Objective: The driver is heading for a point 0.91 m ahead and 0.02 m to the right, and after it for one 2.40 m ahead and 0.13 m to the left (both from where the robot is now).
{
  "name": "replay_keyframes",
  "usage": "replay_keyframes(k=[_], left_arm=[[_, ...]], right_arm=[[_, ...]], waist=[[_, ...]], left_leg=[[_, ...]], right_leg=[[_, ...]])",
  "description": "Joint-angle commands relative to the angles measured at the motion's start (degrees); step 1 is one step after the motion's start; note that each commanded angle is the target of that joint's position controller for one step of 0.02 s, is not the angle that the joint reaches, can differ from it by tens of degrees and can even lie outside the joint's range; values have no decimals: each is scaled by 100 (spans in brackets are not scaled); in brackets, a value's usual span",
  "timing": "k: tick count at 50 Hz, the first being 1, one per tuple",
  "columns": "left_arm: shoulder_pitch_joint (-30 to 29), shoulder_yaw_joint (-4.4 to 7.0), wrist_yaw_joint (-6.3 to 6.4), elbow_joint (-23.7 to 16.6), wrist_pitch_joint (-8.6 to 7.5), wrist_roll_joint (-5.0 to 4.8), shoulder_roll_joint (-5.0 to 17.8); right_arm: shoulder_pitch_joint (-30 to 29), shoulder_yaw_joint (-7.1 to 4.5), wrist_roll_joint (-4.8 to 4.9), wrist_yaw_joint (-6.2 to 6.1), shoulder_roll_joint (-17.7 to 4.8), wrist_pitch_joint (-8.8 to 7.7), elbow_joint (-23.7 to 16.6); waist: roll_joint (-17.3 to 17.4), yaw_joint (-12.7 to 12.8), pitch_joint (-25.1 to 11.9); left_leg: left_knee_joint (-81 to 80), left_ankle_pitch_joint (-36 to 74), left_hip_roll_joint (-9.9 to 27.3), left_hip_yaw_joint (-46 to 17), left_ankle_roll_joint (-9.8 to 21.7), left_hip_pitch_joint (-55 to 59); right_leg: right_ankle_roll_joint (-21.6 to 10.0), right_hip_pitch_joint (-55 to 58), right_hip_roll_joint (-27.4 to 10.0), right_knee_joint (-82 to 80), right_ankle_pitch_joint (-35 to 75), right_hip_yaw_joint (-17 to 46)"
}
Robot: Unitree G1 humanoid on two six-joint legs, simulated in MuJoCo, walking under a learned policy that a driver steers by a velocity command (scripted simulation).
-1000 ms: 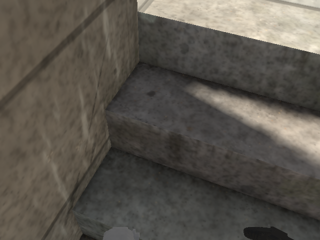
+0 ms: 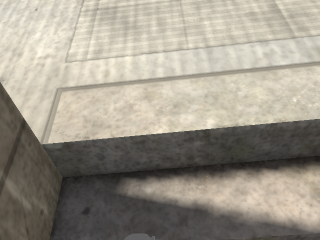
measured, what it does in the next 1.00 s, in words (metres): climbs, turning right: left foot 0.19 m higher, then right foot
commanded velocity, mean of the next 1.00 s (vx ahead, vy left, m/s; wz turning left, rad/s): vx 0.31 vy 0.00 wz -0.31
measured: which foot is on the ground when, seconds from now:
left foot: up 0.00-0.20, down 0.22-0.82, up 0.84-1.00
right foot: down 0.00-0.22, up 0.24-0.78, down 0.80-1.00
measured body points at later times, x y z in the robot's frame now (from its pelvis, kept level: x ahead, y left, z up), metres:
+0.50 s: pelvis +0.17 +0.05 +0.17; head +0.17 +0.09 +0.62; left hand +0.45 +0.16 +0.09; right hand +0.03 -0.16 +0.04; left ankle +0.19 +0.18 -0.55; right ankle +0.19 -0.10 -0.32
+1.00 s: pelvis +0.32 -0.09 +0.20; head +0.34 -0.12 +0.65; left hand +0.51 +0.12 +0.08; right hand +0.32 -0.36 +0.06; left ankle +0.30 +0.06 -0.24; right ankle +0.27 -0.21 -0.55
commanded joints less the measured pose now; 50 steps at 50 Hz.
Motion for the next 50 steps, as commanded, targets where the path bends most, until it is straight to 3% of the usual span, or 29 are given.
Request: replay_keyframes(k=[1,2,5,6,7,9,10,11,12,13,14,15,17,20,24,27,31,33,36,38,39,40,41,42,43,44,45,47,50], left_arm=[[286,141,-24,-22,-52,22,654],[69,158,-7,-62,4,113,674],[-378,242,106,48,23,-52,930],[-389,392,148,42,77,-163,1265],[-343,442,168,154,236,-91,1257],[-1142,595,-24,-65,74,-69,2010],[-1356,550,-109,2,-87,-303,1807],[-1686,428,-245,9,-267,-244,1369],[-1684,153,-430,-257,-241,-160,0],[-691,165,-552,-87,-256,-203,-110],[-1020,190,-564,-384,-99,-226,4],[-1393,90,-453,-707,78,-187,10],[-1240,5,-372,-757,389,-177,55],[-1346,-80,-309,-792,459,-250,-157],[-1661,-142,-124,-845,427,-147,-280],[-1519,-57,-72,-685,481,-116,-181],[-2360,-40,-251,-982,417,-75,-214],[-2689,-119,-416,-1137,390,-132,-356],[-3610,-338,-467,-1469,187,-172,-650],[-3121,-128,-484,-1350,16,-167,-81],[-2215,52,-394,-1135,12,-199,149],[-1372,154,-323,-866,55,-122,326],[-460,225,-247,-534,68,-86,575],[275,279,-103,-54,213,54,1234],[650,281,-32,55,276,311,1254],[659,352,-83,177,299,379,1424],[-283,350,-172,186,329,229,1371],[-1357,173,-262,228,436,-87,698],[-1582,56,-203,481,358,-88,548]], right_arm=[[-999,277,-54,95,350,-153,-920],[-1068,266,-97,-10,258,-134,-1029],[-1678,259,-248,-211,166,-99,-1672],[-1986,324,-339,-278,272,-78,-1916],[-1552,294,-262,-351,419,-56,-1744],[722,-335,-22,-490,-699,63,-1089],[1360,-538,-4,-449,-1221,78,-955],[2334,-653,-49,-359,-1451,101,-582],[2444,-646,-220,-253,-1867,180,-160],[1951,-493,-265,-265,-1387,201,-443],[1272,-382,53,-232,-903,282,-365],[748,-277,157,-211,-487,329,-59],[593,-79,105,-234,-12,266,436],[1203,-12,81,-198,177,140,867],[1450,-249,-54,-201,-509,80,799],[1526,-294,-19,-211,-653,81,716],[2028,-246,-94,-313,-483,265,798],[1929,-326,9,-403,-627,360,688],[2501,-394,-6,-475,-728,636,837],[2434,-400,-137,-443,-1016,729,799],[2358,-432,-69,-435,-1235,596,894],[1940,-435,93,-356,-1293,459,831],[1496,-393,-69,-241,-998,308,613],[2221,-94,-395,70,88,96,753],[2359,-160,22,233,-96,-111,1309],[1932,-260,291,301,-240,-171,1291],[1513,-250,408,271,-127,-43,1085],[835,-178,368,29,68,287,815],[495,16,220,-192,503,599,315]], waist=[[-1016,-10,706],[-1058,-34,707],[-1443,-291,837],[-1562,-326,569],[-1840,-510,119],[-2383,-1619,-1795],[-2117,-1896,-2113],[-1506,-2149,-2393],[2211,-1436,-1845],[2019,-1066,-2361],[1290,-839,-1166],[984,-559,114],[517,-38,817],[-11,-140,1157],[-1,-342,887],[94,-421,560],[246,-834,582],[243,-847,400],[380,-1294,459],[452,-1110,-78],[557,-544,-574],[957,-22,-664],[505,255,-832],[-2192,-130,-2008],[-1491,378,-3033],[-1370,488,-2790],[-1537,24,-2004],[-1604,-386,-846],[-1547,-608,90]], left_leg=[[1008,-250,280,-70,58,-2987],[1115,10,349,66,-27,-2632],[-1881,932,527,575,86,-823],[-3386,279,598,942,227,607],[-3930,-357,503,1111,345,1629],[-4312,-1556,-289,1345,380,4554],[-5880,-1707,-227,514,540,4942],[-7241,-1295,61,-625,743,5951],[-9359,1127,1375,-3707,1567,6521],[-11037,-1354,2385,-6438,1933,6125],[-11367,-3289,2529,-5947,1823,5030],[-11038,-3827,2301,-4552,1601,3821],[-10587,-3190,1859,-2410,973,2964],[-10828,-2211,1825,-1142,877,3200],[-11284,-800,1588,85,1023,3781],[-11376,-4,1699,326,1229,4468],[-11587,1245,1788,429,1238,6095],[-11804,1722,1775,654,1189,6275],[-12154,2558,1638,625,1409,7162],[-10970,6346,1476,788,1167,7563],[-10394,6906,1492,728,965,7393],[-9817,6378,1211,753,680,7025],[-8589,3509,651,871,479,5187],[-6041,-2137,4,658,91,2275],[-3777,-2319,-87,-616,-19,2089],[-2295,-2326,-133,-860,-28,1491],[-1623,-2274,-25,-718,-46,1091],[-807,-2420,-45,-297,-42,649],[181,-2370,-187,-386,59,84]], right_leg=[[-1086,1085,-1588,-1229,-814,2131],[-1107,415,-1452,-1356,-629,1961],[-1087,-1654,-1041,-2363,-816,1618],[-1097,-2125,-1084,-3226,-193,1439],[-982,-1964,-1034,-3069,493,1000],[-780,-772,-1177,-1497,8166,526],[-561,31,-1120,-16,9620,304],[-497,-303,-1116,1558,8614,458],[-95,-2537,389,4217,1421,460],[222,-3301,859,7448,463,1739],[210,-4080,524,8897,400,1059],[123,-4480,153,9280,501,491],[55,-4489,-36,9473,983,190],[5,-4970,-75,9155,1412,147],[412,-5009,-141,7561,1469,-75],[602,-4868,-263,7614,1614,-396],[439,-5315,-789,6396,1492,-512],[473,-4502,-1036,4946,1518,-813],[578,-3842,-717,2787,-195,-1687],[340,-2199,-155,1064,705,-1645],[31,-836,-47,-432,2049,-1379],[-111,128,-234,-1624,3181,-1078],[-124,1885,-999,-1410,5404,-370],[-821,4867,-2445,1147,11018,638],[-1480,4336,-3206,705,11030,1001],[-1685,3982,-3154,212,9651,996],[-1549,3170,-2852,-52,7926,605],[-986,1857,-2494,-561,5450,-188],[-651,787,-2543,-1178,3712,-621]])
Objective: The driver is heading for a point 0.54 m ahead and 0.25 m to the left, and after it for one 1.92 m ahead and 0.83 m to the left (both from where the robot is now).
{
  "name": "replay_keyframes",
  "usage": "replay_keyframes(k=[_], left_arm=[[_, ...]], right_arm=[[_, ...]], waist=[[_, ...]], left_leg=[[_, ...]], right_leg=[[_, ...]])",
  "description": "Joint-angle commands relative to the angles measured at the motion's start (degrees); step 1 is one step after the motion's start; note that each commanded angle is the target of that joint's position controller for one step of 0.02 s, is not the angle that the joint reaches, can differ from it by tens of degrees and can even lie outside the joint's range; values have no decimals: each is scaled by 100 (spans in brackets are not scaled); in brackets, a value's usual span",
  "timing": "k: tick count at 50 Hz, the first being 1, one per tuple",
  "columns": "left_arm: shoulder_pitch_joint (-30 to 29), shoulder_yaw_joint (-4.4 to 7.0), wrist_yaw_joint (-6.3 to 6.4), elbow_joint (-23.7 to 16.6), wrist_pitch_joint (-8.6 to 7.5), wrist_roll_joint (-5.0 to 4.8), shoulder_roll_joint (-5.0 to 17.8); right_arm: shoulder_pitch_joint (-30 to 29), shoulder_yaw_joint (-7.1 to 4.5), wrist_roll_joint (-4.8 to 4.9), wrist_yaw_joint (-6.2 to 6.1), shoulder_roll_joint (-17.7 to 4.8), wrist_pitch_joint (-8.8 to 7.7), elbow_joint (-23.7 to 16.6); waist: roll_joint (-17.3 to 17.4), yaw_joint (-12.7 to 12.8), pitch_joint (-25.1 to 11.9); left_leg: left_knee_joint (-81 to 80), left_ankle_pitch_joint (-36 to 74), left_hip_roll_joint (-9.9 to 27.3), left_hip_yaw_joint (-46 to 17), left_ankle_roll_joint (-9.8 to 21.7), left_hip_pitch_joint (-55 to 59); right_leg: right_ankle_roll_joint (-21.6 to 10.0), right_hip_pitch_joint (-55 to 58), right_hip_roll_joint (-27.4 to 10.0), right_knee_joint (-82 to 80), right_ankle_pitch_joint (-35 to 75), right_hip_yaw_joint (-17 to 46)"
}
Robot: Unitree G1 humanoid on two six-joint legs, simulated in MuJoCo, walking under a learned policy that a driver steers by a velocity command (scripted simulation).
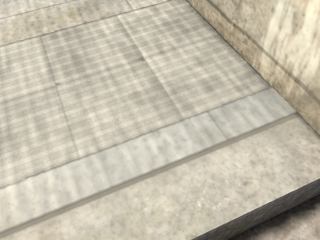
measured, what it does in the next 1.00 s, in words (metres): climbs, turning left: left foot 0.19 m higher, then right foot 0.19 m higher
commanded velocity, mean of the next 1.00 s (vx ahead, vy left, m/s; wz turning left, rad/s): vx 0.15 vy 0.00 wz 0.52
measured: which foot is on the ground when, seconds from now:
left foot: up 0.00-0.18, down 0.20-0.76, up 0.78-1.00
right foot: down 0.00-0.22, up 0.24-0.70, down 0.72-1.00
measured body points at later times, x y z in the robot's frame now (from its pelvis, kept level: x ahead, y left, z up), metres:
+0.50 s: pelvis +0.15 +0.04 +0.17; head +0.15 +0.09 +0.62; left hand +0.37 +0.25 +0.13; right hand +0.15 -0.18 +0.05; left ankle +0.08 +0.10 -0.56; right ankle +0.22 -0.08 -0.29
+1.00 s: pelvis +0.32 +0.07 +0.32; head +0.31 +0.07 +0.77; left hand +0.28 +0.35 +0.21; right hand +0.64 -0.01 +0.27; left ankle +0.25 +0.17 -0.21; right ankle +0.43 -0.01 -0.37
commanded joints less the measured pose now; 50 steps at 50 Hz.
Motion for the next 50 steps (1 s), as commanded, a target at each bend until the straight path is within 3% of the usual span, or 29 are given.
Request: replay_keyframes(k=[1,3,5,8,9,10,11,12,13,15,16,18,21,23,26,29,30,32,33,34,35,36,37,38,39,41,42,46,50], left_arm=[[-86,8,85,-60,-36,-64,437],[-653,-114,186,-379,-27,262,608],[-1154,16,187,-496,-34,145,1119],[-927,156,102,-363,-241,-51,1853],[-1334,148,64,-527,-247,-210,1844],[-1170,101,47,-613,-224,-356,1708],[-807,15,113,-762,-223,-313,1371],[-863,-110,-4,-1195,-277,-45,844],[-1305,-52,-158,-1359,-475,-3,642],[-1033,-311,-357,-1485,-821,22,-107],[-847,-355,-358,-1505,-927,95,-201],[-661,-346,-344,-1526,-979,73,-130],[-963,-509,-230,-1652,-956,108,-349],[-1178,-624,-174,-1745,-833,119,-559],[-1206,-632,-160,-1788,-635,124,-856],[-1831,-666,-116,-2262,-643,108,-757],[-2508,-722,-66,-2622,-643,135,-995],[-2700,-719,-42,-2834,-625,89,-938],[-2931,-814,-36,-3066,-562,69,-1088],[-2800,-704,-7,-3063,-509,54,-897],[-1847,-261,11,-2787,-583,-22,-121],[-561,38,27,-2420,-668,4,534],[580,216,56,-2161,-699,228,1059],[965,258,150,-2070,-567,542,1350],[264,100,352,-2193,-478,622,917],[-418,-213,602,-1815,-296,84,-271],[-557,-272,611,-1610,-345,52,-524],[-329,-187,440,-973,-589,212,-101],[343,-92,372,-611,-617,243,158]], right_arm=[[-274,372,-73,-172,796,211,-911],[-677,441,-148,-209,564,185,-1696],[-418,503,-389,-289,400,144,-1767],[959,226,-381,-266,-104,107,-1430],[1469,125,-454,-171,-404,78,-1390],[1585,31,-485,-46,-653,78,-1333],[1400,-130,-514,35,-1161,132,-1269],[958,-254,-447,94,-1823,133,-1191],[442,-65,-594,64,-1349,-25,-1349],[1013,229,-400,262,-359,-222,-667],[1026,272,-194,343,-111,-263,-528],[954,365,-235,297,347,-241,-398],[1141,237,-268,255,71,-150,-588],[1235,290,-362,136,260,-2,-712],[1825,318,-492,-21,138,83,-544],[1892,194,-287,-72,-162,211,-567],[2194,190,-289,-126,-53,293,-498],[2214,154,-314,-278,-96,334,-423],[1873,0,-56,-370,-392,434,-606],[1736,-58,-18,-370,-507,463,-626],[1423,-87,-156,-214,-755,274,-721],[874,-135,-121,-115,-952,11,-807],[398,-149,-63,-30,-902,-178,-1007],[292,-70,-97,117,-557,-281,-1183],[318,-49,-271,347,-462,-350,-1104],[-121,88,-288,495,-87,-170,-1614],[-37,150,-324,464,-81,-25,-1630],[399,300,-111,405,157,118,-1474],[-404,293,-281,320,-26,50,-1953]], waist=[[-1273,-194,153],[-1082,-480,177],[-867,-818,92],[-1341,-1487,-1006],[-1492,-1694,-1202],[-1218,-1661,-1430],[21,-1196,-1326],[2369,-632,-1162],[1427,-498,-406],[612,-125,563],[528,83,784],[496,313,715],[-128,48,439],[-332,-54,224],[661,-295,-278],[530,-415,-157],[753,-597,-48],[1030,-549,-39],[1370,-356,103],[1515,-209,9],[2442,279,-647],[2518,802,-1465],[1018,1208,-2542],[-1916,1222,-3374],[-2545,859,-3209],[-989,87,-846],[-131,-152,-193],[-35,-436,303],[-513,-128,347]], left_leg=[[1496,-151,75,-497,123,-2032],[777,471,371,-603,175,-1835],[-2301,831,230,628,380,585],[-2174,21,-466,1279,686,2196],[-3679,262,-353,720,917,1869],[-5632,737,-549,171,1072,2273],[-6530,1113,-436,-1122,1405,2833],[-9393,485,348,-4694,2220,3096],[-10568,156,902,-6393,2360,2370],[-9848,61,824,-5232,2048,1751],[-9462,617,592,-4221,1817,1980],[-9062,2091,275,-3187,1573,2623],[-9165,4359,524,-2585,1496,3773],[-9038,4770,462,-2165,1263,3428],[-8995,5838,752,-2554,1454,3717],[-9142,5082,686,-2746,1223,4347],[-9379,5006,690,-2987,1230,4361],[-9678,5152,904,-3200,1300,4809],[-10478,5236,1058,-3026,1339,4276],[-10616,5975,1011,-2794,1302,3844],[-10166,10221,756,-2278,1368,3760],[-9377,12522,801,-2131,1297,3748],[-7589,11589,341,-1909,1151,3021],[-5293,6081,-665,-1685,776,1739],[-2591,2444,-1137,-1888,303,1446],[-1296,1990,-626,-1240,57,303],[-1441,2127,-303,-1010,238,316],[-830,2768,-31,-577,709,233],[-2248,3514,392,-428,420,-761]], right_leg=[[-1038,820,-1687,-589,2683,544],[-928,6,-1603,-1168,1795,37],[-955,-1462,-825,-2090,1633,-1007],[-1215,7,-1222,-947,10594,-1224],[-1188,1114,-1223,149,11353,-935],[-1168,1598,-1209,1217,10267,-677],[-990,709,-972,2637,7847,-642],[-331,-1141,672,4509,647,14],[-99,-2141,1385,7419,-7,1445],[-326,-3629,1130,9365,-120,1562],[-365,-3960,1012,9428,14,1459],[-432,-4330,1005,9819,-238,1204],[-302,-5300,874,9352,-304,692],[-248,-5229,580,8259,14,372],[-91,-5702,856,10150,162,125],[71,-6340,715,9012,-133,221],[150,-6485,746,8541,-423,236],[301,-6590,679,7848,-510,216],[116,-5586,564,6225,-1926,46],[-34,-4320,717,5440,-2217,-239],[-435,-2398,1195,5046,-2105,-742],[-788,-926,1011,4854,-1225,150],[-1331,787,125,3732,-1322,2244],[-2253,1898,-1049,1211,-1215,5275],[-2573,1120,-1391,62,-868,7041],[-1928,-1067,-1121,836,-2027,4519],[-1566,-1934,-951,1506,-2218,3329],[-993,-2605,-853,1151,-2713,1799],[-932,-1672,-1022,315,-2892,1275]])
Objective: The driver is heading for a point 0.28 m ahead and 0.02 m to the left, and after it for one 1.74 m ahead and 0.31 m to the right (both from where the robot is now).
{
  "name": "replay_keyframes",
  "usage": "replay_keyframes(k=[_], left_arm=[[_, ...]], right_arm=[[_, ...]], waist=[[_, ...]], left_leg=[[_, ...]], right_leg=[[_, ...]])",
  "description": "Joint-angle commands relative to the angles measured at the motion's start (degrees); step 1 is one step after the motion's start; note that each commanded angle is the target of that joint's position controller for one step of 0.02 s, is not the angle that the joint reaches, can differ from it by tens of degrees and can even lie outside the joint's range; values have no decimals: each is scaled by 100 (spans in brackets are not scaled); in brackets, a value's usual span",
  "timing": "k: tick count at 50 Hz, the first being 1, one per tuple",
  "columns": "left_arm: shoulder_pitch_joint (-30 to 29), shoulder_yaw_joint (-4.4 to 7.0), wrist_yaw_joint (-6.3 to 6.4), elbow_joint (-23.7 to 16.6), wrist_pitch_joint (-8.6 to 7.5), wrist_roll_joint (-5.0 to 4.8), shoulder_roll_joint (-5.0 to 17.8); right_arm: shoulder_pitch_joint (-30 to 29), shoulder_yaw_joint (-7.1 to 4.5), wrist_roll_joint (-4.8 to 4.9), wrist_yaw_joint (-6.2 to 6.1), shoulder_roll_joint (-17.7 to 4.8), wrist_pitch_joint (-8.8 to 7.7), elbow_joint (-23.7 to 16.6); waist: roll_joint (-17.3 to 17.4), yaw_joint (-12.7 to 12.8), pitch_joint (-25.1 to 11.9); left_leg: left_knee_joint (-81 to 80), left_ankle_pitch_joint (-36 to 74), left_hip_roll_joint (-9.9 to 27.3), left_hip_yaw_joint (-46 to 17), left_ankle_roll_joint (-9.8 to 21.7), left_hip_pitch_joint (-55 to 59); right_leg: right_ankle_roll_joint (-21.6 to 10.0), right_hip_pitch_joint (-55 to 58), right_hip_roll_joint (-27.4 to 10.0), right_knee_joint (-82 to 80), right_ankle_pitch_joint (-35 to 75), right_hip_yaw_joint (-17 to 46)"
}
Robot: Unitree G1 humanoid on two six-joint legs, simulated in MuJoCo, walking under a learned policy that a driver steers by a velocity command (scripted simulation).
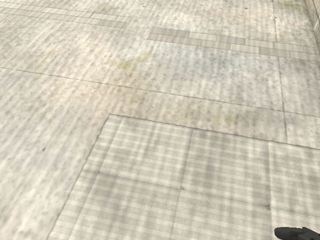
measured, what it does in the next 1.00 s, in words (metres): climbs: left foot, then right foot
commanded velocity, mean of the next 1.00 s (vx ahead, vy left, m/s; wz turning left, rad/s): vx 0.10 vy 0.00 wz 0.10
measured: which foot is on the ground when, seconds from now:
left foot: up 0.00-0.20, down 0.22-0.76, up 0.78-1.00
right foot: down 0.00-0.22, up 0.24-0.72, down 0.74-1.00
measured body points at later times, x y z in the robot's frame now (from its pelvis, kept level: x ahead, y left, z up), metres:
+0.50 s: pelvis +0.16 +0.07 +0.06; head +0.17 +0.12 +0.50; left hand +0.30 +0.34 -0.05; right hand +0.34 -0.15 -0.02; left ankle +0.15 +0.14 -0.69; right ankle +0.25 -0.09 -0.60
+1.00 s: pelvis +0.25 +0.06 +0.05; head +0.29 +0.05 +0.49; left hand +0.40 +0.33 -0.04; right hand +0.46 -0.18 -0.04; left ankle +0.26 +0.20 -0.64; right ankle +0.29 -0.05 -0.69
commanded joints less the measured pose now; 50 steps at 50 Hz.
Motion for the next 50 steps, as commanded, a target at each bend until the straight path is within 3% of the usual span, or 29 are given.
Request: replay_keyframes(k=[1,3,4,6,8,9,10,11,12,13,14,16,18,20,23,25,29,33,35,36,37,38,39,40,41,42,43,46,50], left_arm=[[91,77,-3,-88,-98,6,491],[-68,247,7,-165,-109,-51,973],[-299,325,-7,-276,-186,-163,1213],[-424,431,-16,-210,-282,-280,1432],[-386,443,-111,-126,-152,-312,1350],[-285,418,-169,-96,-34,-290,1237],[-68,342,-221,-36,66,-237,993],[-160,248,-242,-200,110,-113,721],[-429,152,-231,-784,47,-44,447],[-742,176,-268,-828,-39,-204,672],[-725,142,-338,-805,-111,-277,627],[-665,65,-304,-693,-116,-82,519],[-502,90,-322,-626,-49,2,667],[-384,57,-306,-478,-11,-29,610],[-568,-61,-309,-395,55,-114,326],[-826,-95,-353,-405,80,-161,193],[-959,-4,-439,-433,155,-266,305],[-1153,86,-487,-722,188,-250,428],[-917,99,-530,-767,164,-217,346],[-652,148,-513,-764,137,-162,446],[-281,266,-456,-770,112,-115,781],[-58,401,-380,-857,113,-88,1317],[274,366,-317,-850,152,-81,1162],[331,284,-281,-911,159,-95,880],[77,291,-242,-1011,191,-123,814],[-185,304,-218,-1101,235,-177,862],[-416,294,-175,-1205,269,-235,860],[-477,332,-125,-1267,395,-210,960],[-411,383,-94,-1315,462,-221,1089]], right_arm=[[168,190,38,-39,177,-53,-369],[12,169,140,-20,-2,-60,-330],[35,110,175,11,-104,-73,-310],[169,-28,128,37,-299,-35,-212],[328,-107,124,72,-343,-61,-76],[625,-181,107,69,-377,-57,53],[1301,-371,72,67,-627,-83,277],[1875,-557,40,60,-1045,-128,263],[1745,-618,-16,-2,-1608,-205,-95],[1754,-469,-6,29,-1169,-346,-155],[1503,-379,-40,-15,-950,-430,-203],[935,-277,-40,-97,-653,-423,-342],[778,-232,-61,-172,-603,-442,-335],[872,-187,-140,-203,-600,-508,-239],[966,-50,-180,-210,-291,-478,4],[1015,-40,-186,-207,-317,-451,207],[894,-99,-303,-134,-512,-460,392],[714,-234,-75,-165,-758,-291,438],[594,-268,43,-256,-776,-184,412],[624,-283,78,-299,-754,-176,417],[538,-275,8,-329,-670,-225,334],[364,-196,-175,-354,-411,-298,73],[21,-113,-233,-361,-279,-316,-18],[136,-126,-128,-277,-349,-326,58],[28,-127,-33,-229,-347,-310,56],[-30,-119,-46,-208,-313,-290,61],[-127,-141,-96,-235,-379,-259,20],[-105,-84,-74,-273,-174,-210,-9],[-75,-76,-55,-310,-162,-207,6]], waist=[[-964,-147,568],[-1013,-51,385],[-1071,-75,212],[-858,-109,303],[-501,-95,524],[-420,-147,400],[-8,-310,53],[772,-506,-60],[1878,-149,-217],[1178,-337,-582],[924,-203,-456],[370,42,-346],[263,247,-430],[201,252,-610],[250,121,-603],[534,-11,-391],[787,-220,-40],[721,-353,144],[616,-179,53],[520,-45,-84],[117,69,-429],[-1007,-22,-684],[-2020,364,-951],[-1576,383,-1192],[-1125,304,-976],[-690,189,-748],[-545,111,-644],[-833,13,-599],[-1015,95,-690]], left_leg=[[-1662,-330,495,54,-230,-498],[-3297,-1311,525,699,-254,762],[-3994,-1580,636,677,-170,1587],[-4630,-1398,755,712,-17,1974],[-5745,-910,615,919,183,2199],[-6300,-672,360,1092,282,2704],[-6890,-804,-31,1112,419,3446],[-7308,-465,610,-242,703,4315],[-8162,-1224,1835,-3510,1592,5233],[-8787,-1271,2265,-4484,1815,5099],[-8516,-980,2185,-3811,1668,4990],[-8069,218,1658,-2427,1245,4059],[-8142,1123,1385,-1917,1165,3630],[-8060,2329,1417,-1499,1177,3901],[-8028,3029,1279,-745,873,4125],[-8170,2923,1180,-398,668,3936],[-8233,2474,1286,-227,815,3850],[-7738,2790,1634,-457,1011,4396],[-7331,3013,1603,-348,853,4466],[-6981,3095,1390,-156,632,4343],[-6238,2681,982,204,302,3898],[-4939,1026,194,752,-227,2576],[-3667,-2489,-409,477,-611,1321],[-3019,-2982,-119,-97,-695,1210],[-2732,-2838,-25,-119,-720,965],[-2942,-2589,64,-122,-729,919],[-3299,-2300,157,-136,-754,1052],[-4275,-1851,-21,163,-796,1601],[-5362,-1369,-164,151,-731,2317]], right_leg=[[-886,117,-1144,-3306,-1676,1552],[-796,-23,-1007,-3768,-1303,846],[-750,-53,-1056,-4027,-1048,811],[-730,377,-1352,-3955,-699,565],[-789,961,-1348,-3583,-248,319],[-703,1120,-1213,-3046,382,102],[-578,1278,-766,-1800,1194,-223],[-279,297,-428,-58,621,-373],[145,-1959,626,1708,-762,242],[157,-2270,729,2820,-814,1222],[78,-2550,500,3143,-402,1405],[104,-2047,221,2761,517,1512],[146,-1443,289,2456,948,1458],[221,-1378,349,2244,1223,1368],[236,-1086,191,1104,1530,1338],[226,-594,156,139,1743,1218],[173,21,230,-883,1383,950],[48,-307,404,-1334,699,743],[-107,81,532,-2066,1167,603],[-245,583,582,-2484,1854,712],[-483,1400,276,-2493,3282,1299],[-1136,2390,-594,-2397,5361,2667],[-2158,3110,-1402,-2743,6125,3754],[-2135,3113,-1341,-2777,5476,3714],[-1843,2976,-1052,-2710,4910,3416],[-1586,2577,-828,-2735,4585,3134],[-1419,2255,-674,-2791,4394,2952],[-1282,1720,-318,-2825,4325,2715],[-1178,1356,-230,-2735,3615,2950]])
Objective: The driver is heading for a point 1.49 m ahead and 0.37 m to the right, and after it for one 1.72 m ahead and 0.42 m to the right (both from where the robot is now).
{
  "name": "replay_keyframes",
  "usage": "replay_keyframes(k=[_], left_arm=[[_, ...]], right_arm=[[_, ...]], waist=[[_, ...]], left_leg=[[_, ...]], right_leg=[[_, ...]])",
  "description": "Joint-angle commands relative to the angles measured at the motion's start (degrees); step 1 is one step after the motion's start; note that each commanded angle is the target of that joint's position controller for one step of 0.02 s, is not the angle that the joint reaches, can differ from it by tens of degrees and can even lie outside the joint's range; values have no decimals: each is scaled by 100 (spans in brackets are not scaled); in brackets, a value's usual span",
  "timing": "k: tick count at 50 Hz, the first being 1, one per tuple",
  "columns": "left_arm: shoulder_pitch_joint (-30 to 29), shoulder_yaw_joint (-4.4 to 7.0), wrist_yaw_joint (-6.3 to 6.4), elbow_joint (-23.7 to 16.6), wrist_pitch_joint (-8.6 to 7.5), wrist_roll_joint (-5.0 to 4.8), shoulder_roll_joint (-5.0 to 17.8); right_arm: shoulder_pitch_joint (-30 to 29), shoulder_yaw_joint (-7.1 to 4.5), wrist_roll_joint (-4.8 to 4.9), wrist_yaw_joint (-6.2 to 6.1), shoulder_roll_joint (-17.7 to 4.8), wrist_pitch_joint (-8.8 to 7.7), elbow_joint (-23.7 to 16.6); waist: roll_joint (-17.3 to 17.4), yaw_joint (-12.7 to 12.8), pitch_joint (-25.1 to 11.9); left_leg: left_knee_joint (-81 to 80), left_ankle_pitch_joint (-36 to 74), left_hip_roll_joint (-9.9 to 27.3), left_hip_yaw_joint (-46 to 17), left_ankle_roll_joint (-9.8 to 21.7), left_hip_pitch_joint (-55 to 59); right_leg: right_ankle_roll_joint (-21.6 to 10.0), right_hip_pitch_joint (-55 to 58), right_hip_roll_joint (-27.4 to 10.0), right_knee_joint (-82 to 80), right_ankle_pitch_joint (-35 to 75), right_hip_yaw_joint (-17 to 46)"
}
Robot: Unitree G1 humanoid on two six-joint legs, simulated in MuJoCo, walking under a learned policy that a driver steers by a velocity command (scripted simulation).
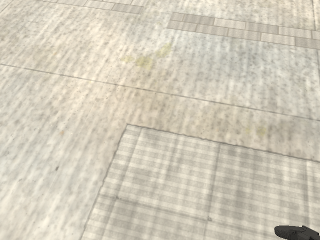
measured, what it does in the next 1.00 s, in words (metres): steps on the spot, turning right: left foot, then right foot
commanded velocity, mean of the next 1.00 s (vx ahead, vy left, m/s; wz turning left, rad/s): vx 0.00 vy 0.00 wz -0.52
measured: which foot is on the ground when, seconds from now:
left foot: up 0.00-0.08, down 0.10-0.56, up 0.58-1.00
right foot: down 0.00-0.10, up 0.12-0.52, down 0.54-1.00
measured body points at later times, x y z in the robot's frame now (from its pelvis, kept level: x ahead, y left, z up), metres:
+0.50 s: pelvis -0.01 +0.02 +0.00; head +0.02 +0.00 +0.45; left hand +0.25 +0.19 -0.09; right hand +0.04 -0.28 -0.10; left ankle +0.04 +0.13 -0.73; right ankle -0.04 -0.10 -0.71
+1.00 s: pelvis -0.01 -0.01 +0.01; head -0.01 -0.04 +0.46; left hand +0.27 +0.10 -0.06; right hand -0.01 -0.32 -0.10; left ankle +0.08 +0.13 -0.68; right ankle -0.04 -0.09 -0.73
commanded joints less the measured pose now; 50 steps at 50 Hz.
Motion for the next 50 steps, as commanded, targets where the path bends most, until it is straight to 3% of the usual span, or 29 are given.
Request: replay_keyframes(k=[1,4,5,6,7,8,9,10,12,15,19,23,24,26,27,28,29,30,31,32,33,34,36,38,39,43,45,50], left_arm=[[-178,262,27,-503,-22,-17,907],[-347,254,19,-535,42,-130,831],[-314,235,-11,-530,4,-170,707],[-242,124,-45,-566,-42,-92,321],[-442,169,-61,-761,-166,-86,426],[-274,328,-50,-590,-233,-80,887],[-235,374,-48,-442,-201,-151,972],[-34,351,-15,-215,-100,-114,842],[-50,291,45,-54,35,-143,591],[-483,209,37,-220,35,-114,470],[-835,39,-148,-392,2,-95,205],[-673,74,-259,-383,-4,-103,322],[-587,88,-299,-360,-10,-111,339],[-236,117,-388,-190,-13,-131,334],[-63,191,-371,-154,-17,-121,512],[243,331,-299,-174,-33,-61,1000],[274,443,-251,-333,-78,12,1571],[329,339,-234,-398,-162,62,1160],[25,238,-187,-460,-222,73,965],[-281,231,-152,-546,-254,16,887],[-524,187,-134,-602,-263,-69,796],[-581,141,-119,-616,-266,-63,726],[-533,97,-118,-629,-252,22,643],[-429,60,-111,-627,-250,60,585],[-380,61,-113,-623,-273,59,630],[-259,30,-63,-602,-279,82,604],[-316,18,-51,-575,-264,73,555],[-442,11,-194,-528,-218,48,535]], right_arm=[[173,-92,29,-27,-280,-63,-358],[417,-167,47,3,-287,-119,-326],[543,-262,23,-53,-503,-134,-348],[675,-364,-119,-137,-942,-101,-453],[592,-467,-325,-116,-1243,-41,-408],[528,-374,-365,-119,-858,-51,-615],[231,-277,-305,-139,-557,-47,-672],[-40,-254,-251,-155,-477,-75,-752],[-142,-183,-205,-210,-435,-138,-702],[254,-199,-192,-261,-465,-130,-542],[523,-347,-115,-242,-828,-85,-361],[550,-400,-50,-147,-1093,-26,-177],[498,-401,-27,-140,-1121,-11,-139],[501,-410,110,-109,-1095,12,-1],[749,-383,113,-91,-946,12,170],[738,-306,24,-73,-630,-20,115],[185,-212,-200,-137,-532,-94,-375],[-184,-297,-149,-150,-722,-117,-358],[-68,-312,-92,-126,-744,-89,-265],[85,-325,-92,-141,-685,-54,-110],[68,-352,-150,-159,-738,-5,-104],[163,-359,-182,-157,-714,10,-63],[325,-357,-129,-159,-675,24,-14],[322,-354,-83,-201,-643,47,5],[413,-366,-34,-261,-658,58,57],[216,-333,-23,-330,-569,86,10],[215,-334,5,-317,-512,81,-23],[311,-299,17,-236,-383,60,3]], waist=[[-1008,-101,-1037],[-1004,-309,-878],[-820,-336,-874],[310,-257,-895],[2166,-184,-571],[1514,-247,-576],[1060,-138,-360],[790,-41,-247],[621,-96,-84],[671,-339,-269],[879,-588,-450],[955,-489,-494],[971,-400,-523],[829,-198,-565],[541,-139,-584],[-517,-136,-664],[-1860,20,-606],[-990,285,-871],[-920,88,-719],[-599,-67,-601],[-500,-132,-455],[-523,-218,-501],[-612,-247,-656],[-620,-191,-666],[-818,-161,-643],[-746,-15,-540],[-872,-37,-484],[-979,55,-394]], left_leg=[[-720,338,-186,119,30,551],[-2268,1217,-216,167,209,1339],[-2561,1574,191,-153,411,1937],[-2932,2348,1565,-1403,946,2507],[-3444,2541,2603,-2881,1892,2104],[-3532,1781,2579,-2810,2132,1992],[-3474,1172,2192,-2234,1884,1699],[-3495,878,1805,-1629,1632,1465],[-3501,1478,1448,-828,1566,1255],[-3437,1816,1458,-421,1694,1979],[-3375,1953,1746,-261,1859,2382],[-3197,2599,2005,-179,1978,2194],[-3059,2829,2044,-100,1912,2226],[-2630,2676,1847,303,1528,2047],[-2193,2230,1627,629,1148,1694],[-923,753,1182,1181,587,551],[308,-1260,244,1025,73,-1158],[1379,-1310,329,135,-8,-1206],[1725,-903,397,23,18,-1278],[1766,-476,459,-89,30,-1221],[1777,-94,450,-137,-7,-1236],[1930,208,372,-88,-41,-980],[2098,582,245,-48,-105,-810],[2072,766,199,-79,-154,-908],[2068,660,174,-72,-182,-952],[1525,675,277,-86,-225,-961],[903,575,307,-41,-182,-538],[-340,200,267,148,-30,556]], right_leg=[[-1117,737,-1200,-528,2150,1483],[-855,446,-993,-286,1436,1741],[-591,-25,-793,-60,600,1695],[-217,-875,-248,1211,-1095,1022],[137,-1922,363,2485,-2678,-69],[361,-1958,-113,3808,-2429,82],[424,-1962,-171,4377,-2022,56],[496,-1813,-283,4595,-1687,-9],[567,-1698,-228,4891,-1034,-157],[684,-1854,-374,4058,-605,-373],[664,-1313,-643,2464,-1034,-631],[410,-450,-466,1485,-1182,-1075],[311,-256,-446,1138,-1003,-1119],[30,531,-270,19,-260,-1276],[-175,1141,-222,-517,334,-1052],[-531,2175,-1144,-848,1836,330],[-1736,2434,-2566,-1047,2431,2489],[-1947,2418,-2507,-1118,2318,2392],[-1752,2177,-2315,-1106,2075,1864],[-1458,1989,-1953,-1069,1702,1512],[-1321,1819,-1789,-1035,1895,1324],[-1300,1601,-1616,-1030,2224,1123],[-1328,1564,-1458,-1023,2420,995],[-1336,1704,-1439,-1023,2368,1044],[-1388,1699,-1457,-970,2464,1087],[-1412,1771,-1486,-1010,1995,1271],[-1351,1461,-1365,-997,1508,1237],[-1375,1064,-1346,-925,1277,1421]])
